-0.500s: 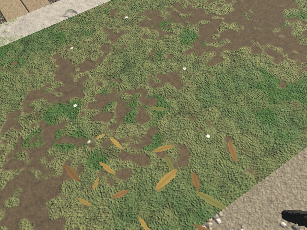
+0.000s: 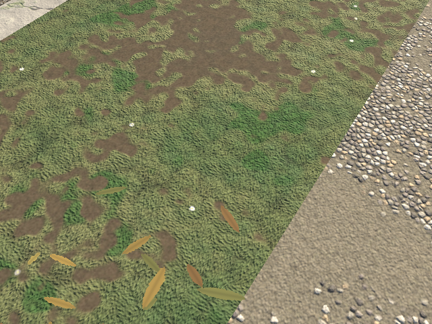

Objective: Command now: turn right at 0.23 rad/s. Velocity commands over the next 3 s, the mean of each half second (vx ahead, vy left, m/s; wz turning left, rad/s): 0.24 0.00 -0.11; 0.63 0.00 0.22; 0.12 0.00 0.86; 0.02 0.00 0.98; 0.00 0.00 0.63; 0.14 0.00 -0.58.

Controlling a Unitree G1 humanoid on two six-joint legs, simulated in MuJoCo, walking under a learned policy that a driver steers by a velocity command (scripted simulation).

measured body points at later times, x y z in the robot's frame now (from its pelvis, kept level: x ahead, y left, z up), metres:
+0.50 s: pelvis +0.07 +0.00 +0.00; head +0.08 +0.01 +0.45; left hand +0.14 +0.29 -0.11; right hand +0.22 -0.28 -0.09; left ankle +0.13 +0.14 -0.72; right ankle -0.01 -0.14 -0.74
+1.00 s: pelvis +0.35 +0.06 -0.02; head +0.40 +0.08 +0.43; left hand +0.64 +0.27 -0.06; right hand +0.28 -0.21 -0.13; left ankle +0.15 +0.14 -0.74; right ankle +0.56 -0.03 -0.73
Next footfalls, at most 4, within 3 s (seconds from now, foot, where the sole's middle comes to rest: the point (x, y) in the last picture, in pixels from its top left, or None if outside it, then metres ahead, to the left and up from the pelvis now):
0.06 right None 0.03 -0.14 -0.78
0.56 left None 0.19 0.14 -0.78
1.02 right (219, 276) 0.60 -0.02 -0.78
1.42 left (138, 314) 0.49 0.23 -0.78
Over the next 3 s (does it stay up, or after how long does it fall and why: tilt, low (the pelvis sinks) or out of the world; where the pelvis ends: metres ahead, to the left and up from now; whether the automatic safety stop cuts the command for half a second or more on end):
stays up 0.56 0.18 0.00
